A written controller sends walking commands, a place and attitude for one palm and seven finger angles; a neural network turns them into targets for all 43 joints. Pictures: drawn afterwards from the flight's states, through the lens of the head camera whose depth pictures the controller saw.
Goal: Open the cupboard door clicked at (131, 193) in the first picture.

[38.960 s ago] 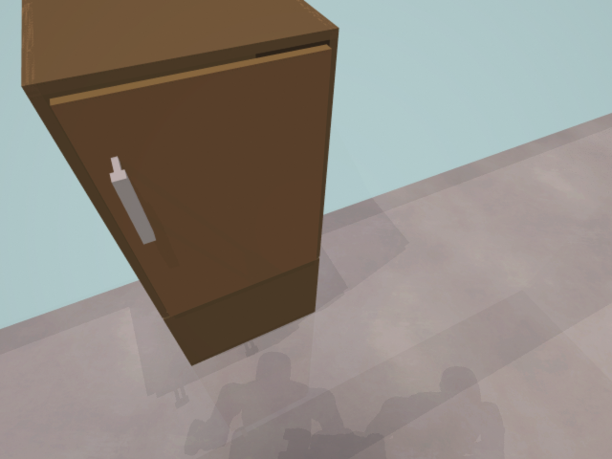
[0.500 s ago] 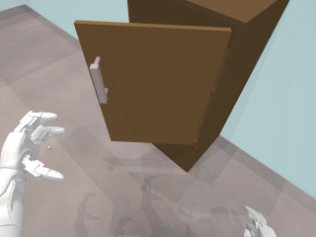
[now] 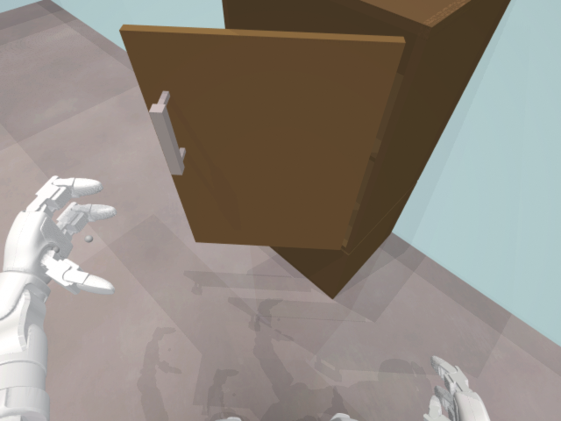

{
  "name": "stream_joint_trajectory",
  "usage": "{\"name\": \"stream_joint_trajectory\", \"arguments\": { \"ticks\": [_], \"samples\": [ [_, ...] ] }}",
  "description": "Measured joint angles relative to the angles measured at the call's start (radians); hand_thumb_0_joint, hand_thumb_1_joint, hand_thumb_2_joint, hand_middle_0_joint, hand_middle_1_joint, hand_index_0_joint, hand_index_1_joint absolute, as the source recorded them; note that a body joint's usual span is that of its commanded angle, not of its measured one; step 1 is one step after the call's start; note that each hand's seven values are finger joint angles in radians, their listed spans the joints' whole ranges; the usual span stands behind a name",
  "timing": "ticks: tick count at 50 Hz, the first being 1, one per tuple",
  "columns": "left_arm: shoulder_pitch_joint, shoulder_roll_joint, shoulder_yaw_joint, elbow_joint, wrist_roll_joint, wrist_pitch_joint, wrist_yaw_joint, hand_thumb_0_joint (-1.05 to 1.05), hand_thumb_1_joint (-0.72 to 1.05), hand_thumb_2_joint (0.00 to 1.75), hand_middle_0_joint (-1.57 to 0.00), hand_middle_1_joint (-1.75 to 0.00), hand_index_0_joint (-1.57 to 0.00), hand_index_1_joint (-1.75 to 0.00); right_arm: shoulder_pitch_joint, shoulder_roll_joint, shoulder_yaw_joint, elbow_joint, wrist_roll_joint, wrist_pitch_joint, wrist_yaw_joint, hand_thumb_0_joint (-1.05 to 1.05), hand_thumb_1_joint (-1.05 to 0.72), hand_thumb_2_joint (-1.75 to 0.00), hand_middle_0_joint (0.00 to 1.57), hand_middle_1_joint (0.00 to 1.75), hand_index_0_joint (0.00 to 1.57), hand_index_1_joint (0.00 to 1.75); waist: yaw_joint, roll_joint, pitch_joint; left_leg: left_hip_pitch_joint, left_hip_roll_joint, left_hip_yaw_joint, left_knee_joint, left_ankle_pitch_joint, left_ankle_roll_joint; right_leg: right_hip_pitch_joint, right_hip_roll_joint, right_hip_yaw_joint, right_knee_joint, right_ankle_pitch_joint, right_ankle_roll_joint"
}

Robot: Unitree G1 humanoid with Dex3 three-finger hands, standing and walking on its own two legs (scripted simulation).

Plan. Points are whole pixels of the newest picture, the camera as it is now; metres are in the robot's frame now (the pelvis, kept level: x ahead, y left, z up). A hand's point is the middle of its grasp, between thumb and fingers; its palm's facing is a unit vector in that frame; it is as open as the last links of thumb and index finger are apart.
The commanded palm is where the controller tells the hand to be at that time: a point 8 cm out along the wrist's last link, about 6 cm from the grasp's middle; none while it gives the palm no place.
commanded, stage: move the hooked fingers beside the handle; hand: left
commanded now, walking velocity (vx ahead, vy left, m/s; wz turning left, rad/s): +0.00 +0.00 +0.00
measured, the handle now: (171, 134) +0.56 +0.24 +0.06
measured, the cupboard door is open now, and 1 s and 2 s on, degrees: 40 40 40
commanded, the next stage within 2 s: none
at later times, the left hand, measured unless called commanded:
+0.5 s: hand (106, 197) +0.39 +0.28 +0.08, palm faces +0.02 -1.00 -0.02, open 14.0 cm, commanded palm +0.37 +0.33 +0.07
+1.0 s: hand (120, 166) +0.46 +0.29 +0.07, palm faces -0.01 -1.00 -0.01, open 14.0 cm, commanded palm +0.44 +0.33 +0.07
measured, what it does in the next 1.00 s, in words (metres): stands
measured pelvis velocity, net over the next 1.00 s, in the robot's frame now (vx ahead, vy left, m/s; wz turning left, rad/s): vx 0.00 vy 0.03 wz -0.04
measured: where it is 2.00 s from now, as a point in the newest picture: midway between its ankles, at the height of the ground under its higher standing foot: outside the picture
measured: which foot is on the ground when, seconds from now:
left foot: down 0.00-1.00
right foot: down 0.00-1.00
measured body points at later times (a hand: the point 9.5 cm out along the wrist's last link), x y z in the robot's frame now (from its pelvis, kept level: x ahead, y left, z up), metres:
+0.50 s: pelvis +0.01 +0.01 +0.00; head +0.08 +0.02 +0.44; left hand +0.39 +0.34 +0.08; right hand +0.08 -0.26 -0.10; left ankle -0.02 +0.11 -0.71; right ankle +0.03 -0.10 -0.71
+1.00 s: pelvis +0.00 +0.03 -0.01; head +0.11 +0.05 +0.42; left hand +0.46 +0.34 +0.08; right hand +0.04 -0.25 -0.12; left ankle -0.02 +0.11 -0.71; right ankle +0.03 -0.10 -0.71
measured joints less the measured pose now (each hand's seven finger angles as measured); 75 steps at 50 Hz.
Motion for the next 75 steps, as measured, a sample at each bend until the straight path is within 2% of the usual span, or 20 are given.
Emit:
{"name": "stream_joint_trajectory", "arguments": {
  "ticks": [9,17,24,29,34,40,45,48,54,71,75],
  "samples": [
    [-0.096,0.037,0.006,0.11,0.008,-0.008,-0.03,-0.01,-0.5,0.3,-0.3,-1.2,-0.3,-1.2,0.041,-0.013,-0.011,0.004,0.001,0.025,0.007,0.01,-0.9,-0.9,0.2,0.3,0.21,0.3,-0.025,0.002,-0.016,-0.03,0.004,0.014,0.003,-0.004,0.002,-0.037,0.005,0.014,0.005,0.001,0.001],
    [-0.155,0.061,0.044,0.182,0.048,-0.029,-0.008,-0.01,-0.5,0.3,-0.31,-1.2,-0.3,-1.2,0.076,-0.013,-0.018,0.0,-0.005,0.063,0.021,0.01,-0.9,-0.9,0.2,0.3,0.21,0.3,-0.048,-0.009,-0.017,-0.061,0.009,0.027,0.013,-0.01,0.006,-0.073,0.011,0.027,0.011,0.004,0.005],
    [-0.207,0.081,0.046,0.234,0.041,-0.051,-0.02,-0.02,-0.5,0.3,-0.3,-1.2,-0.3,-1.2,0.097,-0.01,-0.02,0.007,-0.003,0.094,0.023,0.01,-0.9,-0.9,0.2,0.3,0.21,0.3,-0.055,-0.01,-0.027,-0.074,0.009,0.029,0.019,-0.015,0.013,-0.082,0.011,0.03,0.007,0.005,0.012],
    [-0.256,0.084,0.019,0.275,0.06,-0.043,-0.015,-0.01,-0.5,0.3,-0.3,-1.2,-0.3,-1.2,0.099,-0.009,-0.021,0.002,-0.005,0.111,0.027,0.01,-0.9,-0.9,0.2,0.3,0.21,0.3,-0.058,-0.007,-0.029,-0.092,0.004,0.029,0.025,-0.015,0.019,-0.096,0.005,0.03,0.007,0.008,0.018],
    [-0.31,0.087,0.031,0.329,0.077,-0.061,0.001,-0.01,-0.5,0.3,-0.31,-1.2,-0.3,-1.2,0.091,-0.003,-0.014,-0.003,-0.01,0.131,0.032,0.01,-0.9,-0.9,0.2,0.3,0.21,0.3,-0.066,-0.014,-0.034,-0.109,0.002,0.034,0.036,-0.02,0.025,-0.114,0.004,0.036,0.015,0.008,0.024],
    [-0.393,0.13,0.035,0.407,0.116,-0.077,0.018,-0.02,-0.5,0.3,-0.31,-1.2,-0.3,-1.2,0.09,0.002,-0.01,-0.01,-0.015,0.153,0.037,0.01,-0.9,-0.9,0.2,0.3,0.21,0.3,-0.081,-0.018,-0.03,-0.147,0.003,0.03,0.062,-0.027,0.028,-0.144,0.003,0.032,0.03,0.007,0.027],
    [-0.46,0.155,0.032,0.469,0.117,-0.086,0.002,-0.02,-0.5,0.3,-0.3,-1.2,-0.3,-1.2,0.099,-0.001,-0.006,0.003,-0.018,0.178,0.04,0.0,-0.9,-0.9,0.2,0.3,0.21,0.3,-0.09,-0.017,-0.031,-0.175,0.004,0.03,0.08,-0.033,0.033,-0.169,0.004,0.032,0.039,0.006,0.031],
    [-0.498,0.177,0.042,0.509,0.125,-0.08,0.001,-0.01,-0.5,0.3,-0.3,-1.2,-0.3,-1.2,0.105,-0.002,-0.003,0.005,-0.019,0.194,0.04,0.0,-0.9,-0.9,0.2,0.3,0.21,0.3,-0.103,-0.02,-0.033,-0.194,0.005,0.029,0.09,-0.037,0.034,-0.186,0.005,0.032,0.045,0.005,0.032],
    [-0.534,0.206,0.052,0.53,0.15,-0.085,0.009,-0.02,-0.5,0.3,-0.3,-1.2,-0.3,-1.2,0.13,-0.006,-0.009,0.004,-0.027,0.222,0.048,0.0,-0.9,-0.9,0.2,0.3,0.21,0.3,-0.121,-0.015,-0.035,-0.225,0.01,0.032,0.105,-0.043,0.035,-0.216,0.009,0.034,0.052,0.005,0.034],
    [-0.7,0.336,0.092,0.649,0.213,-0.059,0.015,-0.02,-0.5,0.3,-0.3,-1.2,-0.3,-1.2,0.159,-0.015,0.008,-0.01,-0.04,0.277,0.05,0.0,-0.9,-0.9,0.2,0.3,0.21,0.3,-0.184,-0.012,-0.026,-0.321,0.025,0.02,0.149,-0.058,0.034,-0.3,0.022,0.024,0.072,0.002,0.03],
    [-0.69,0.35,0.102,0.637,0.208,-0.061,0.004,-0.01,-0.5,0.3,-0.3,-1.2,-0.3,-1.2,0.168,-0.014,0.004,-0.02,-0.044,0.29,0.058,0.0,-0.9,-0.9,0.2,0.3,0.21,0.3,-0.188,-0.01,-0.033,-0.328,0.031,0.025,0.15,-0.064,0.033,-0.31,0.029,0.029,0.07,0.001,0.03]
  ]
}}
